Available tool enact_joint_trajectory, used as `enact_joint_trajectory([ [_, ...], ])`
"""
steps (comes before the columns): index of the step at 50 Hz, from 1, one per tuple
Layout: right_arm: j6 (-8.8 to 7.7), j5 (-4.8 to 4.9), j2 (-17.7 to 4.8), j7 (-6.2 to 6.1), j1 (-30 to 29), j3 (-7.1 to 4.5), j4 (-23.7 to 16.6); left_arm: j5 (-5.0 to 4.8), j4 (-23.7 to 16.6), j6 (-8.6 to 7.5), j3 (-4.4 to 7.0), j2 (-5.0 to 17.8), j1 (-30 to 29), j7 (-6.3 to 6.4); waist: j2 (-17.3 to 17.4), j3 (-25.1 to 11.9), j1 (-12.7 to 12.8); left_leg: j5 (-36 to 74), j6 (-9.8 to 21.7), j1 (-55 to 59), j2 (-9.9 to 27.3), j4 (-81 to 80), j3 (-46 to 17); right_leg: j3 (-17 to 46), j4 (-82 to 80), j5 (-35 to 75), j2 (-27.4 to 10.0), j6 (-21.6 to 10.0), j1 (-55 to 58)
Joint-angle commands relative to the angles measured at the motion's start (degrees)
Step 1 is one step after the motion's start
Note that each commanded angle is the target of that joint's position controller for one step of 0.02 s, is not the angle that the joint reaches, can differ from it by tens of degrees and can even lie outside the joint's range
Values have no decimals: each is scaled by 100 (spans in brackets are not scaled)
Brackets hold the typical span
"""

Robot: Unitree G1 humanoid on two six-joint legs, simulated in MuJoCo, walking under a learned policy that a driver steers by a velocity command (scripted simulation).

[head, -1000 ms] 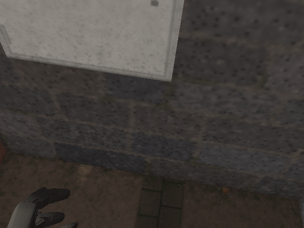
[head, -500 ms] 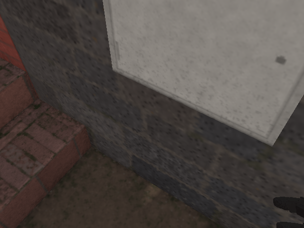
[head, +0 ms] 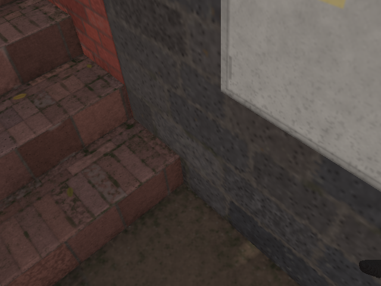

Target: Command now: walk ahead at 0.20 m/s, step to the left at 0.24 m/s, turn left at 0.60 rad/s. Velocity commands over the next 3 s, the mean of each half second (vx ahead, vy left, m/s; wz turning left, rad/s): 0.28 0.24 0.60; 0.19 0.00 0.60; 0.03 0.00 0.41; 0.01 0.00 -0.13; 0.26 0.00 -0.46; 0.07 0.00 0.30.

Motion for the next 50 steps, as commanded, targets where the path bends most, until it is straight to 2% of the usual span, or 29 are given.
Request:
enact_joint_trajectory([
  [1,209,-107,-665,186,225,-275,-279,-229,17,-57,302,1228,839,333,-587,285,-140,505,35,-1786,454,1230,-905,2383,-1764,-1082,-2267,-544,1207],
  [3,170,39,-601,249,142,-273,-330,-121,-170,-60,309,1084,768,315,-955,204,-145,833,-37,-1588,442,1200,-440,1582,-1797,-704,-1910,-341,1208],
  [5,137,67,-426,254,-79,-220,-428,-102,-199,-80,323,1036,957,276,-1279,140,1,1149,-147,-1426,538,953,-132,1043,-1932,-458,-1764,-297,1229],
  [8,123,101,-294,293,-230,-147,-508,-90,-208,-41,370,1066,1315,248,-1506,312,134,1152,-223,-1277,726,216,76,739,-2104,-406,-1896,-348,1281],
  [12,72,121,-272,383,8,-91,-460,-98,-364,-70,530,1513,1204,219,-1906,403,36,959,-230,-663,1069,-504,516,309,-2417,-419,-2148,-411,1016],
  [16,-74,118,-201,459,348,-20,-48,-121,-564,62,693,1893,754,304,-2150,507,-237,324,-105,1068,1091,-1656,1359,-467,-2565,-729,-1976,-43,139],
  [18,-149,145,-262,493,799,-48,216,-183,-562,63,699,1817,668,268,-2050,493,-417,347,127,1483,1068,-2223,1480,-488,-2210,-1001,-2188,-133,157],
  [19,-49,-370,-75,617,427,25,337,16,-370,163,700,1584,772,227,-1877,709,-305,131,511,1281,1138,-3285,1455,-746,-1633,-860,-2257,-161,544],
  [20,-106,-450,-122,622,1023,-24,583,-20,-284,187,663,1367,1181,139,-1258,171,-473,-317,638,2294,714,-3529,1489,-1047,-177,-361,-2082,-157,267],
  [21,-210,-410,-397,582,1721,-80,982,178,-336,200,569,1009,1303,23,363,-145,-746,-291,614,2978,543,-3669,1024,-1142,1918,-1145,-1591,-77,-530],
  [22,-266,-230,-1634,546,2063,-309,942,220,-1179,212,344,453,555,-75,2636,-346,-867,-1900,1275,3177,1823,-4764,-1887,-915,3586,-3033,-380,42,-2694],
  [23,-406,56,-1663,524,1823,-295,948,232,-1387,243,366,670,165,-115,2474,-143,-786,-1288,1483,2829,2163,-5580,-2873,-23,4253,-2689,-414,-92,-3035],
  [24,-471,-24,-1251,451,1587,-183,1069,124,-1307,217,404,922,77,-153,1615,37,-561,-704,1463,2745,2137,-5246,-2457,254,4151,-1864,-561,-263,-2957],
  [25,-591,-232,-868,318,1420,-61,1035,121,-1095,134,367,829,153,-311,91,172,-281,-1176,1032,2482,2343,-5167,-2601,464,3795,-573,-655,-256,-2880],
  [26,-688,-242,-824,220,1270,-66,1063,74,-809,146,399,906,353,-350,7,254,-171,-861,793,2519,2264,-5249,-2425,453,3638,102,-756,-237,-2615],
  [27,-777,-163,-713,169,1130,-15,1066,99,-608,175,384,893,594,-382,208,275,-56,49,625,2456,2079,-5334,-2051,546,3369,588,-814,-182,-2321],
  [28,-873,-83,-645,147,1076,14,1127,92,-555,206,371,884,617,-401,423,271,9,1402,635,2462,1979,-5277,-1709,545,3127,799,-781,-117,-2088],
  [30,-965,38,-510,135,1261,66,1390,73,-568,248,349,924,377,-397,412,144,0,4059,810,2772,1756,-4941,-919,356,2838,811,-566,-36,-1891],
  [32,-933,65,-513,87,1605,55,1605,131,-673,248,333,864,-9,-406,307,5,-74,5196,871,2969,1606,-4622,-555,158,2706,666,-327,99,-1902],
  [34,-818,31,-491,29,1988,56,1774,98,-856,254,303,759,-496,-457,165,-63,-293,5536,952,3253,1537,-4423,-579,40,2350,602,-137,219,-2096],
  [35,-745,60,-459,18,2219,51,1934,63,-933,284,268,614,-722,-468,293,6,-348,5540,920,3347,1512,-4367,-636,-3,2131,576,-58,263,-2242],
  [39,-553,-3,-508,-136,2445,15,2120,43,-1097,223,166,411,-1420,-535,171,94,-568,5873,858,3514,1476,-4025,-919,-69,1063,814,191,146,-2193],
  [42,-508,-17,-587,-244,2315,-49,2130,10,-1148,167,150,594,-1511,-399,206,109,-510,6075,677,3297,1374,-3771,-1131,56,591,961,332,71,-1750],
  [45,-502,-53,-539,-267,1777,-50,1995,-48,-968,45,195,846,-840,-224,232,-201,-162,6420,352,2805,1071,-3191,-1381,146,-238,843,577,-160,-227],
  [46,-550,-16,-589,-249,1589,-46,1946,-36,-861,-27,231,970,-393,-145,287,-302,52,6481,252,2639,976,-2786,-1499,268,-656,1222,419,-268,421],
  [47,-599,93,-545,-196,1286,-10,1818,1,-729,-119,264,1087,340,-62,53,-688,459,5602,162,2172,839,-1909,-1413,783,-1109,2059,-276,-503,1592],
  [48,-623,220,31,-181,1610,130,1694,64,-779,-121,274,1277,541,2,-1170,-1295,339,973,170,1496,239,-331,-518,1934,-740,4584,-1840,-941,2668],
  [49,-465,147,-291,-225,2343,22,1755,-54,-916,-11,314,1372,99,-57,-1909,-1899,-125,-1673,167,991,-402,856,210,3392,-839,5632,-2698,-1897,2631],
  [50,-290,-103,-565,-264,2315,-48,2027,-143,-966,49,236,885,-220,-117,-882,-1260,-341,-1210,147,812,141,1329,348,2926,-967,4807,-2529,-1814,1872],
])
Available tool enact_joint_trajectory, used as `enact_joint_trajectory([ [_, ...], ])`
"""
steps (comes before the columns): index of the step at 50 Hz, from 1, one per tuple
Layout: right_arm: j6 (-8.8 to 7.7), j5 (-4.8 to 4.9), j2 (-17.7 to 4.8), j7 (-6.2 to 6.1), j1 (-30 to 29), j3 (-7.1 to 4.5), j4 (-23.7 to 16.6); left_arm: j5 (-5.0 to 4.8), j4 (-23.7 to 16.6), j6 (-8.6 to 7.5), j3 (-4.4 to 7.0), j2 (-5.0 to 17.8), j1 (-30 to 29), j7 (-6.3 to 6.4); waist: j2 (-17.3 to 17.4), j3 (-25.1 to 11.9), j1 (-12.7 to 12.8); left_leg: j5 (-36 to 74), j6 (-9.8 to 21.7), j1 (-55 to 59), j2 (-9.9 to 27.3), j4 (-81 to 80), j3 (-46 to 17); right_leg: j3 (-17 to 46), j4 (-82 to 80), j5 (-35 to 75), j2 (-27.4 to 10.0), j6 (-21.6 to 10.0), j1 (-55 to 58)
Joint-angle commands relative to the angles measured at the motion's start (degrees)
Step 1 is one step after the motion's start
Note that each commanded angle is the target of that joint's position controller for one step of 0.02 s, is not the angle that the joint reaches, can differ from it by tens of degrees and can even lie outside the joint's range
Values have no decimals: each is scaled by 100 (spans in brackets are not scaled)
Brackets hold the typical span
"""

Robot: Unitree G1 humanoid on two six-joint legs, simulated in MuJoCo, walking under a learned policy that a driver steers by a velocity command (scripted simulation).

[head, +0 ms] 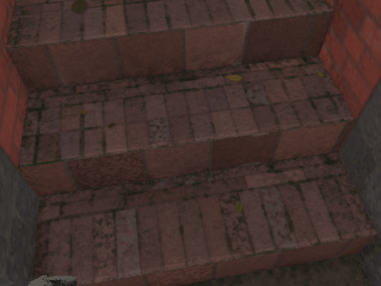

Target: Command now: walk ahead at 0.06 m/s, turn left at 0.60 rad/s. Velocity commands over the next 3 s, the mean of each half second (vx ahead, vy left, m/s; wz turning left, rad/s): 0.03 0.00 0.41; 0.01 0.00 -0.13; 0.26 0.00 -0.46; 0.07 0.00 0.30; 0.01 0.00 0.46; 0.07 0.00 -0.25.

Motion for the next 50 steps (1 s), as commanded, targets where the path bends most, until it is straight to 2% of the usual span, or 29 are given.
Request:
enact_joint_trajectory([
  [1,185,-203,-821,2,525,-214,-121,-130,-305,38,123,402,481,30,-258,-1233,224,-148,-248,-1254,580,2240,572,2163,-879,2948,-2408,-1207,1918],
  [2,256,-177,-732,58,347,-228,-173,-54,-332,57,74,334,316,33,-205,-918,160,13,-299,-1211,692,2033,651,1684,-1111,1990,-2072,-972,1498],
  [3,270,263,-964,-46,53,-340,-428,59,-532,-34,100,489,-187,4,-960,-718,219,25,-582,-1649,1033,1967,608,1462,-1327,1162,-1827,-815,1650],
  [4,288,292,-970,-66,-112,-353,-499,69,-502,-52,107,519,-186,4,-1003,-669,254,213,-664,-1516,1071,1816,747,1177,-1468,791,-1640,-746,1453],
  [8,234,107,-486,-21,-604,-246,-898,72,-268,-42,185,772,134,26,-666,-725,420,261,-840,-1691,1315,804,914,897,-1654,1060,-1889,-1181,1709],
  [11,213,28,-496,49,-928,-181,-1127,137,-286,-16,218,946,-10,-2,-463,-900,468,403,-758,-1417,1477,205,936,723,-1689,978,-1983,-1311,1624],
  [14,194,-62,-440,77,-1103,-51,-1142,125,-314,-6,239,1039,-106,-98,-538,-935,485,579,-701,-998,1446,-509,1136,418,-1677,785,-1845,-1241,1327],
  [17,143,-28,-536,137,-1202,-17,-1129,53,-263,41,219,1057,-5,-133,-513,-1013,473,958,-576,-673,1375,-1397,1273,421,-1437,512,-1836,-1109,1396],
  [19,104,-39,-640,154,-1009,-37,-1002,-26,-179,56,141,877,104,-140,-524,-1062,308,1695,-324,92,1248,-2694,1345,271,-1020,394,-1682,-756,1144],
  [20,112,-64,-861,127,-965,-76,-1008,-45,-29,15,77,715,479,-180,-336,-1069,289,2223,-117,626,1412,-3291,1087,155,-820,80,-1525,-339,822],
  [21,139,-134,-1205,55,-894,-108,-1065,123,-68,-61,-50,374,640,-253,647,-1333,435,3547,296,1272,2539,-3472,-189,-285,146,-1212,-1121,178,242],
  [22,96,-317,-1305,42,-1406,-94,-1149,188,-182,-83,-29,344,518,-217,1357,-1253,551,3573,1225,339,3268,-3435,-976,-284,536,-2363,-649,574,118],
  [23,-7,-327,-893,79,-1673,-6,-1248,173,-113,-43,101,832,238,-185,818,-1184,346,3798,1427,221,3069,-3435,-670,71,1384,-2554,-730,742,244],
  [24,-96,-314,-764,89,-1728,43,-1133,74,-98,-20,137,810,287,-200,863,-1186,423,4041,1308,219,2870,-3358,-336,215,1729,-2541,-659,770,83],
  [25,-154,-265,-850,107,-1782,8,-1066,29,19,20,158,771,422,-178,749,-1154,476,4163,1155,266,2650,-3265,-82,270,1874,-2505,-655,823,-7],
  [27,-200,-164,-793,107,-1790,19,-931,41,128,88,170,719,532,-161,630,-1078,502,4700,1044,134,2532,-3104,124,328,2011,-2310,-633,962,52],
  [31,-119,-171,-634,92,-1791,57,-769,-14,273,93,79,460,496,-146,702,-1166,429,4144,907,154,2277,-3026,241,119,697,-1676,-554,976,617],
  [33,-98,-114,-540,89,-1736,96,-655,28,433,77,62,456,665,-142,611,-1095,560,3083,603,-66,2072,-3075,286,36,-815,-235,-485,818,1346],
  [34,-151,-156,-391,112,-1452,154,-523,99,486,82,70,618,734,-129,451,-1122,486,2329,293,-308,1968,-3163,354,303,-978,398,-707,692,1824],
  [35,-221,-261,-340,159,-1280,181,-466,87,455,121,131,982,730,-93,-55,-1061,313,1735,-4,-517,1705,-2983,634,620,-761,1175,-1084,465,1960],
  [36,-220,-261,-520,122,-1286,114,-471,-43,473,131,186,1093,460,-131,-446,-869,172,1458,-262,-55,1374,-3067,1018,631,-670,68,-939,124,1007],
  [37,-211,-248,-767,61,-1672,56,-499,-74,310,100,186,974,245,-159,-248,-606,362,1563,-344,57,1301,-2737,1118,716,-776,-143,-836,57,603],
  [41,-53,-128,-771,-200,-1391,-33,-504,-46,165,-38,240,976,240,-160,-461,-775,279,1966,-183,87,1389,-2319,1273,933,-503,364,-807,66,257],
  [44,29,-164,-637,-287,-1102,-35,-519,-24,-45,70,254,869,233,-141,-292,-925,229,1936,-33,84,1582,-2335,1227,933,21,139,-651,87,-88],
  [46,56,-190,-898,-342,-680,-107,-441,-26,-237,159,197,595,330,-157,520,-1019,193,2211,464,339,2412,-2948,442,498,1143,-511,-246,315,-644],
  [47,21,-184,-1060,-328,-799,-164,-456,-11,-250,115,173,447,587,-182,1151,-1120,298,2787,900,350,3165,-3166,-130,185,1983,-1753,-231,419,-825],
  [48,-29,-78,-1007,-339,-952,-177,-555,-52,-228,88,184,488,754,-220,1435,-1183,303,3342,1304,321,3631,-3282,-340,215,2882,-2818,-493,510,-999],
  [49,-92,-18,-1030,-344,-1008,-196,-602,-86,-321,101,216,603,640,-273,1033,-1158,292,2969,1287,191,3739,-3443,-337,395,3155,-2931,-800,512,-1058],
  [50,-61,-221,-793,-151,-1149,-88,-584,271,-229,197,138,343,702,-353,724,-863,425,2957,1056,-399,3420,-3512,342,292,2545,-2574,-829,356,-486],
])
Over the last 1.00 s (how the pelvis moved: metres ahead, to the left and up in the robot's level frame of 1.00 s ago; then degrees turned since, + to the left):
0.21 0.28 -0.01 38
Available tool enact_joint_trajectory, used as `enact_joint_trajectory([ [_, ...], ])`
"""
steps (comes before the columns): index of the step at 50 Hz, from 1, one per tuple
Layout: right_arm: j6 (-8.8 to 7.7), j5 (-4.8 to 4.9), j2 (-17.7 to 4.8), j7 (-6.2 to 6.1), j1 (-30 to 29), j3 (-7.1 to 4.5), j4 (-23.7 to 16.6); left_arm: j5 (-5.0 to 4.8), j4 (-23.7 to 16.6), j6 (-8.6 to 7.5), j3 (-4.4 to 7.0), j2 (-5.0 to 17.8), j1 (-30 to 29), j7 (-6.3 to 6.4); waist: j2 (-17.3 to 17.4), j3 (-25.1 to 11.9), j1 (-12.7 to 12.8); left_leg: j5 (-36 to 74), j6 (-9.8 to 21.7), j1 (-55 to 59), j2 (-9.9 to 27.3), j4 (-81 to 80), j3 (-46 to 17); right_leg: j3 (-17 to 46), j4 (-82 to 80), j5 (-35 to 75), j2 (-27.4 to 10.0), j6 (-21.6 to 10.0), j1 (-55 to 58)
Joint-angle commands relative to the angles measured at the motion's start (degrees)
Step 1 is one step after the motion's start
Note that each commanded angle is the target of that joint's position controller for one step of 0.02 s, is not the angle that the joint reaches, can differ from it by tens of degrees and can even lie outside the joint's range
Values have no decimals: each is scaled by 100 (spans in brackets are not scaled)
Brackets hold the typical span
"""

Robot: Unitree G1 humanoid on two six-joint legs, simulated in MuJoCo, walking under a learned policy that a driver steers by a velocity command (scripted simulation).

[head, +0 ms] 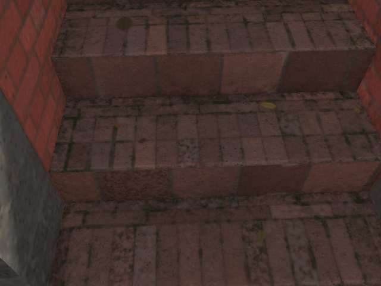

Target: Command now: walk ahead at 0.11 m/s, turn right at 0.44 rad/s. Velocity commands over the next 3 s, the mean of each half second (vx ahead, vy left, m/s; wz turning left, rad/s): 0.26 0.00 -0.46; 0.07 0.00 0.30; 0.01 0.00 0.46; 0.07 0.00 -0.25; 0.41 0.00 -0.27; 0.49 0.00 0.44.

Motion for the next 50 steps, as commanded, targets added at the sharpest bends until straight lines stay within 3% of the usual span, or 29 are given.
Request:
enact_joint_trajectory([
  [1,-83,-163,-716,234,-353,-158,-382,184,-375,50,-10,87,295,-172,1118,-481,178,997,996,42,1413,-1451,-908,-125,-256,9,-367,-193,424],
  [2,-75,-173,-774,306,-472,-198,-420,98,-261,63,45,200,539,-205,1298,-638,237,193,747,-70,1083,-1301,-582,-411,-772,419,-105,-257,981],
  [3,-40,-134,-758,338,-569,-206,-436,94,-76,57,106,270,1021,-213,1093,-737,487,-772,531,-432,830,-834,-254,-681,-1414,895,175,-315,1726],
  [4,9,-169,-497,364,-427,-154,-421,138,176,23,200,458,1440,-184,123,-619,588,-1638,313,-998,469,346,233,-458,-2041,604,346,-362,2255],
  [5,70,-234,13,452,-448,5,-589,157,147,-24,241,854,1709,-113,-1611,-207,629,-2356,91,-2312,-26,2386,487,1796,-3317,-729,-969,-671,2307],
  [6,78,-288,33,423,-247,59,-903,93,-273,-54,370,1574,1198,-10,-1875,-135,271,-1887,-34,-2890,-483,2861,-453,4353,-4611,-1705,-2027,-1323,1678],
  [7,-16,-243,-549,445,-592,-99,-954,109,-317,20,386,1372,901,26,-925,310,303,-1140,-25,-2782,-154,2952,-947,4269,-4878,-2640,-1973,-1540,1205],
  [8,-103,-173,-732,530,-536,-173,-834,71,-330,83,317,1100,578,49,-652,482,68,-550,15,-2523,-54,2691,-907,3512,-4621,-1815,-1711,-1347,991],
  [9,-166,-188,-664,580,-265,-158,-657,-6,-372,56,286,850,447,38,-485,313,-28,-219,-11,-2159,-15,2474,-872,2769,-4336,-704,-1294,-1154,1171],
  [10,-409,179,-849,315,-337,-332,-650,-151,-509,-203,273,776,481,180,-743,-134,66,-192,0,-2307,-50,2695,-1056,2685,-4157,-381,-1306,-1225,1605],
  [13,-696,88,-509,264,-563,-271,-736,-209,-365,-500,204,495,1072,264,-299,-293,185,648,-11,-2650,-157,2097,-1147,2256,-4014,840,-1105,-1197,2381],
  [16,-796,54,-179,323,-973,-172,-958,-176,-388,-481,255,587,1321,291,-273,-108,270,998,-172,-2588,-439,1101,-1051,1993,-3919,1711,-946,-1268,2357],
  [17,-502,-381,253,576,-658,28,-727,-37,-154,-387,236,395,1497,218,-433,-66,283,1252,-133,-2201,-604,1311,-543,1489,-3684,2694,-626,-1138,2031],
  [18,-363,-357,363,655,-498,67,-705,-9,-99,-324,177,141,1652,201,-698,-201,249,1130,-79,-1856,-667,1450,-468,1280,-3378,3365,-490,-1069,1825],
  [20,-271,-270,302,684,-533,109,-745,31,-120,-266,163,91,1739,209,-675,-343,247,918,-21,-1490,-716,1435,-368,1234,-2925,4877,-550,-975,1618],
  [24,-341,-176,65,532,-344,124,-475,135,-298,-272,90,23,1233,289,-658,-648,108,351,226,-760,-598,824,-489,1360,-2506,6566,-917,-953,2033],
  [26,-388,-116,100,411,242,112,-159,-15,-253,-304,56,39,979,294,-505,-701,-256,1166,400,412,-676,-753,-437,1218,-1904,7210,-755,-681,1994],
  [27,-434,-109,115,359,749,107,47,-87,-226,-337,37,37,925,265,-305,-801,-485,2160,458,1273,-465,-1493,-691,1089,-1314,6644,-577,-482,1713],
  [28,-497,-114,-150,296,1108,91,163,-139,-324,-391,-33,-154,1024,235,372,-964,-399,4563,725,2265,631,-1371,-1919,897,-356,3817,-255,-251,808],
  [29,-498,-15,-259,309,981,94,241,-155,-150,-252,-104,-582,1980,244,1160,-1300,288,7279,1603,2531,1692,-801,-2883,508,501,-370,357,-107,510],
  [30,-492,100,107,375,819,161,223,25,146,-15,-63,-326,2217,337,514,-1244,277,5967,2008,1753,1742,-1033,-3113,446,628,-681,134,-23,764],
  [31,-474,105,130,424,275,150,36,135,97,104,-15,-211,1773,382,511,-574,308,4369,1888,1048,1390,-1274,-2997,360,746,-716,133,54,664],
  [32,-409,46,232,455,-145,165,-57,136,22,197,7,-195,1392,376,604,-353,311,2939,1630,595,1019,-1458,-2829,279,701,-596,122,106,706],
  [34,-299,-25,-102,401,-153,27,-73,108,-116,345,58,-150,1026,361,889,-93,279,1975,1414,135,591,-1550,-2563,114,662,-233,181,239,659],
  [40,-150,-10,-342,347,481,-263,103,36,-212,314,84,-371,631,464,979,-481,-29,2327,1468,745,486,-1253,-2910,-68,492,-142,321,346,88],
  [41,-186,242,-357,302,130,-293,-267,-196,-246,208,95,-262,477,557,1009,-622,-61,1615,1538,970,516,-1369,-3370,437,382,-389,314,639,17],
  [42,-177,257,-376,274,17,-308,-305,-220,-237,156,96,-211,431,589,956,-628,-28,1260,1544,1040,574,-1376,-3486,469,313,-340,261,722,-104],
  [47,65,119,-369,153,-40,-363,-593,-198,-102,-41,40,-202,532,521,1085,-597,-100,1749,1347,613,423,-1291,-3517,249,-543,91,307,770,444],
  [50,138,281,-543,143,-142,-437,-763,-185,-102,-111,93,21,747,446,1142,-563,2,2231,1200,481,341,-1169,-3624,224,-1536,629,260,670,861],
])
Over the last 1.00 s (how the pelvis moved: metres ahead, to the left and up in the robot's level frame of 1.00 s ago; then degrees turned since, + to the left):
0.03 0.00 0.00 3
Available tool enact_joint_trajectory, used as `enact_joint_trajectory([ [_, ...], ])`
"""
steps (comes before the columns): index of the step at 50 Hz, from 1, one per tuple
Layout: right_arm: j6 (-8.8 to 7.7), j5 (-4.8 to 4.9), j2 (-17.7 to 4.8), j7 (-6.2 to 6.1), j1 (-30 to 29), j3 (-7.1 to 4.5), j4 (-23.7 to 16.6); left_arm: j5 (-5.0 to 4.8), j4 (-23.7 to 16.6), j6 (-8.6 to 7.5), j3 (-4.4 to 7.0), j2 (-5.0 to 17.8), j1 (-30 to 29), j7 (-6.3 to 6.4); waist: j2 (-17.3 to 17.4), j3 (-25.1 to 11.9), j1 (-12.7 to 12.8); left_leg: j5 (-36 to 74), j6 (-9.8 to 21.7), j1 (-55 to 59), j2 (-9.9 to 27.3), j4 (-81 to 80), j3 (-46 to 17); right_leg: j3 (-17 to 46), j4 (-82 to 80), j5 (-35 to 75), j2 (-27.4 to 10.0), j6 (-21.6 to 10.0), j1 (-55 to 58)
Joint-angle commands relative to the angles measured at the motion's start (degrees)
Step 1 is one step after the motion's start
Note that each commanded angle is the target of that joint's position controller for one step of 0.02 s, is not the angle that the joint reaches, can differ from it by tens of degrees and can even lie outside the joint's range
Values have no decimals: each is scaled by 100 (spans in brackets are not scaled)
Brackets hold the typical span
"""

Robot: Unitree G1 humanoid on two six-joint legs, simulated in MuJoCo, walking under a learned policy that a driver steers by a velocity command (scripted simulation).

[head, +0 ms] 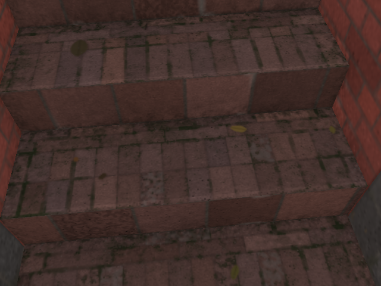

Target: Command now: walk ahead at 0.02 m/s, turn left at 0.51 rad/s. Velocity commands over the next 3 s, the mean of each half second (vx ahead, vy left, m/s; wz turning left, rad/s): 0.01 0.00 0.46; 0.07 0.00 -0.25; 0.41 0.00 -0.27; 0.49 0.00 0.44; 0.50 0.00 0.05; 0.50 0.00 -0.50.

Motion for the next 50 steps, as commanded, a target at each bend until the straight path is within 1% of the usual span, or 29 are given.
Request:
enact_joint_trajectory([
  [1,44,160,-812,-57,-236,-204,-576,35,-181,-153,145,546,708,-79,745,-748,358,1376,794,535,1204,-453,-1633,-219,-1326,962,9,-97,586],
  [2,55,190,-702,-56,-193,-179,-633,75,-140,-172,173,612,787,-107,499,-723,391,866,618,307,966,-175,-1396,-283,-1955,1452,-51,-158,967],
  [3,46,149,-451,-35,29,-136,-668,208,-140,-172,250,943,829,-128,-550,-789,261,-1010,283,-503,303,1058,-648,568,-2270,2086,-877,-493,1583],
  [4,-69,107,-449,-47,174,-165,-807,540,-352,-164,345,1540,741,-144,-2140,-849,223,-3231,-204,-1391,-756,3772,289,2787,-2866,2832,-2721,-1833,946],
  [5,-77,141,-865,-20,460,-275,-717,751,-637,-216,204,1106,87,-127,-1691,-913,-45,-3060,-356,-1447,-132,5443,2,2951,-2918,2545,-3260,-2374,355],
  [6,-14,163,-907,3,530,-299,-666,676,-778,-221,99,749,-411,-97,-1236,-523,-246,-2636,-402,-1659,-4,6089,200,1934,-2718,1951,-2688,-2168,104],
  [7,52,130,-706,-34,540,-244,-542,492,-788,-187,83,613,-619,-76,-852,-253,-242,-2180,-472,-1889,34,6582,456,1178,-2457,1668,-2011,-1801,87],
  [8,56,59,-799,-51,260,-242,-625,318,-853,-183,62,569,-648,-20,-431,-124,-141,-1569,-498,-2180,129,6152,381,755,-2360,1527,-1630,-1583,338],
  [9,63,41,-644,-38,-50,-197,-718,308,-850,-175,66,616,-486,30,-386,-128,37,-1188,-605,-2149,63,6102,570,443,-2328,1907,-1434,-1577,463],
  [14,-45,146,-280,58,-592,-14,-1240,243,-688,-77,211,962,653,134,-931,-372,415,-1222,-968,-2549,302,4710,650,470,-2326,2888,-1771,-2058,1791],
  [19,-74,54,-323,69,-340,-11,-1263,211,-854,-124,276,890,369,13,-1062,-482,372,-1407,-902,-1609,760,3371,816,406,-2658,1767,-1888,-2136,1458],
  [22,-130,69,-141,100,-581,85,-1352,194,-858,-165,302,926,200,-44,-1108,-312,409,-1579,-700,-798,914,2213,1170,234,-2844,1189,-1797,-2093,931],
  [25,-119,116,-249,133,-585,58,-1320,227,-844,-188,331,1038,207,-121,-1086,-407,475,-1590,-464,-313,916,1384,1349,283,-2771,1199,-1894,-2160,968],
  [26,-119,99,-205,129,-526,74,-1280,253,-858,-210,273,895,58,-143,-1040,-428,427,-1372,-353,2,976,862,1302,356,-2707,1178,-1844,-2105,842],
  [29,-125,-67,-147,139,88,84,-959,222,-579,-303,33,368,479,-328,-515,-637,200,-152,-82,1718,1004,-1215,1210,175,-2440,1799,-1515,-1464,365],
  [30,-113,-70,-507,131,194,54,-957,318,-565,-390,2,303,617,-428,-79,-989,337,1493,16,2350,1612,-871,602,-76,-1922,1575,-1162,-1080,71],
  [31,-113,-124,-766,170,-342,-8,-1000,394,-553,-471,6,304,851,-434,999,-1046,721,920,437,1535,1969,-671,314,-473,-2190,1022,-759,-712,285],
  [32,-146,-92,-415,220,-642,44,-1170,447,-539,-497,40,661,402,-412,603,-980,440,397,444,1283,1674,-789,590,-399,-2074,1405,-745,-577,652],
  [33,-156,-145,-457,205,-617,30,-1140,330,-621,-499,106,831,28,-381,412,-784,288,162,318,1301,1545,-779,740,-501,-1826,1617,-599,-579,405],
  [35,-193,-121,-689,100,-384,-19,-953,252,-643,-512,77,690,48,-267,533,-619,300,127,267,1334,1552,-822,802,-508,-1484,1695,-560,-617,51],
  [38,-163,-42,-814,-19,115,-76,-762,168,-725,-432,131,733,71,-257,959,-386,167,369,744,1393,2081,-959,590,-621,-349,880,-418,-553,-827],
  [39,-181,-122,-800,-62,171,-79,-810,184,-769,-363,155,727,80,-250,1145,-370,86,701,1084,1367,2425,-1072,346,-538,789,-358,-424,-475,-1205],
  [41,-285,-112,-828,-73,121,-88,-833,106,-754,-189,223,659,280,-253,737,-408,199,1111,1478,1360,2903,-1246,239,-39,2614,-985,-662,-315,-1880],
  [42,-251,-282,-569,17,433,41,-676,400,-568,-97,106,308,433,-362,-29,-255,210,1361,1506,1220,2686,-1278,662,86,2163,-332,-554,-596,-1524],
  [43,-256,-332,-595,93,272,17,-638,388,-560,-60,107,267,552,-456,117,-239,378,1064,1299,1353,2422,-1300,986,-90,1729,-10,-600,-701,-1477],
  [45,-306,-322,-545,162,183,3,-654,327,-588,20,120,394,299,-642,428,-278,191,440,1095,1393,2268,-1378,1283,-423,1106,216,-560,-806,-1195],
  [46,-459,-4,-1067,74,-98,-184,-846,-30,-923,-34,133,458,-105,-566,413,-450,159,-313,990,1190,2412,-1484,1300,-414,896,140,-801,-689,-1110],
  [48,-617,61,-1144,18,4,-208,-730,34,-1088,-93,98,485,-347,-500,186,-483,63,-875,962,1173,2525,-1549,1181,-486,273,95,-776,-669,-865],
  [50,-643,86,-1166,139,-141,-248,-718,73,-1146,-32,92,526,-247,-471,227,-546,183,-460,927,1152,2506,-1383,1259,-645,-275,74,-660,-811,-513],
])
Over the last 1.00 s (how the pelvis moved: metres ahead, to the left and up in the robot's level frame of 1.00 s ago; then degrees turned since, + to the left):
0.13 -0.08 0.01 0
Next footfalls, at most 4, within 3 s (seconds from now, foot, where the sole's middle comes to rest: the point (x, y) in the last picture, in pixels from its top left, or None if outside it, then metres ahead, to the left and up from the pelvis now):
0.06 right None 0.04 -0.12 -0.77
0.58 left None -0.04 0.12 -0.77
1.06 right None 0.01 -0.12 -0.77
1.60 left None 0.40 0.07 -0.60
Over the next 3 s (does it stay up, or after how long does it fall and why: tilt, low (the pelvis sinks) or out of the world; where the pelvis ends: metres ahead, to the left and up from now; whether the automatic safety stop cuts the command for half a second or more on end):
stays up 1.05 0.15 0.53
